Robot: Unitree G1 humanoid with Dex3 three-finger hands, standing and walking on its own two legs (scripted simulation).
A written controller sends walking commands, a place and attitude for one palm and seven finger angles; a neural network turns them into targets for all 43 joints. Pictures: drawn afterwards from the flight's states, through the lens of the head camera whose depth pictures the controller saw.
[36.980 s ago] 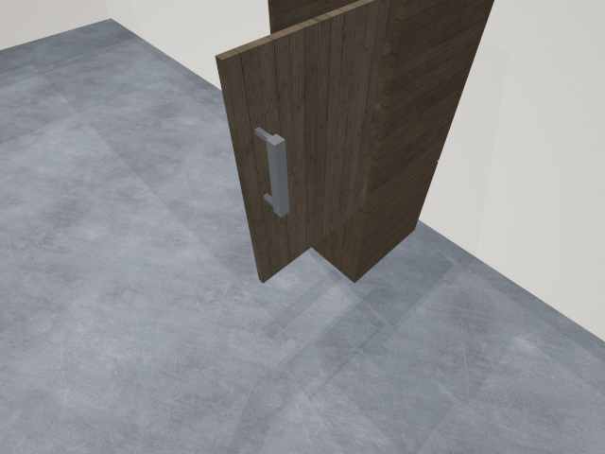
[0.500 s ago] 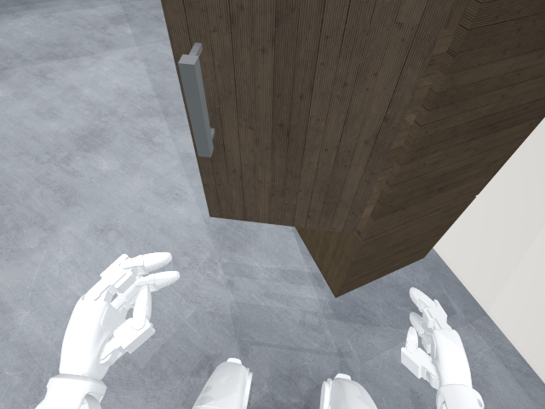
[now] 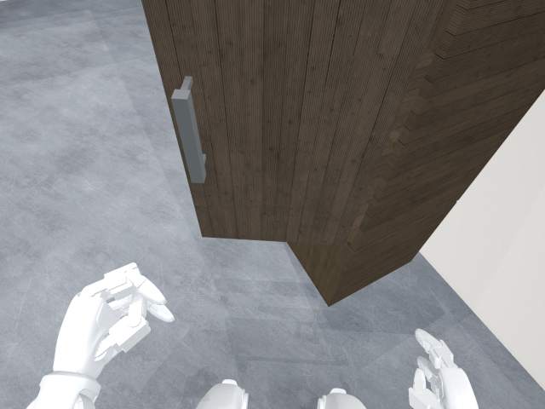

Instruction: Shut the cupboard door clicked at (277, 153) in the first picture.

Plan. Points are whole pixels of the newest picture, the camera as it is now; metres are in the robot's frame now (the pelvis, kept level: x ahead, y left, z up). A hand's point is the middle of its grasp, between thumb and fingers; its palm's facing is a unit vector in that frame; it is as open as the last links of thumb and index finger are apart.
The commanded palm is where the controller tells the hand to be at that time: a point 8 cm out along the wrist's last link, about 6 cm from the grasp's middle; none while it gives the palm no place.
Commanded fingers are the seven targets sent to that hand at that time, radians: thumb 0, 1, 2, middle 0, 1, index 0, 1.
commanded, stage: raise the hand and make a fist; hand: left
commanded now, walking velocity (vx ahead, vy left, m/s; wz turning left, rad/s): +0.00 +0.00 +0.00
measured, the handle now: (193, 133) +0.51 +0.17 +0.10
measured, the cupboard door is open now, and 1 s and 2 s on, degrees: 59 59 59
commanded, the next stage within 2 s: bring the fist close to the handle in 0.88 s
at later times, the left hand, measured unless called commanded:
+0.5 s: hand (145, 286) +0.24 +0.17 +0.11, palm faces +0.01 -1.00 -0.05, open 3.1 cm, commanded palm +0.21 +0.22 +0.11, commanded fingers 0.00 0.90 0.90 -1.30 -1.50 -1.30 -1.50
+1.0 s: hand (148, 295) +0.23 +0.17 +0.11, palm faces +0.00 -1.00 -0.04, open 3.1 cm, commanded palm +0.21 +0.22 +0.11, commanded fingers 0.00 0.90 0.90 -1.30 -1.50 -1.30 -1.50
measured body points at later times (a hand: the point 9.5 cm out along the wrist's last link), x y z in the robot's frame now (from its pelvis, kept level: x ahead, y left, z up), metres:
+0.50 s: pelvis +0.02 -0.02 +0.02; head +0.05 -0.03 +0.47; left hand +0.23 +0.23 +0.11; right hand +0.19 -0.24 -0.05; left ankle +0.02 +0.11 -0.66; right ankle +0.03 -0.14 -0.66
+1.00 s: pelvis +0.01 -0.02 +0.03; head +0.03 -0.03 +0.47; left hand +0.22 +0.22 +0.11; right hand +0.19 -0.25 -0.05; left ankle +0.02 +0.11 -0.66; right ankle +0.03 -0.14 -0.66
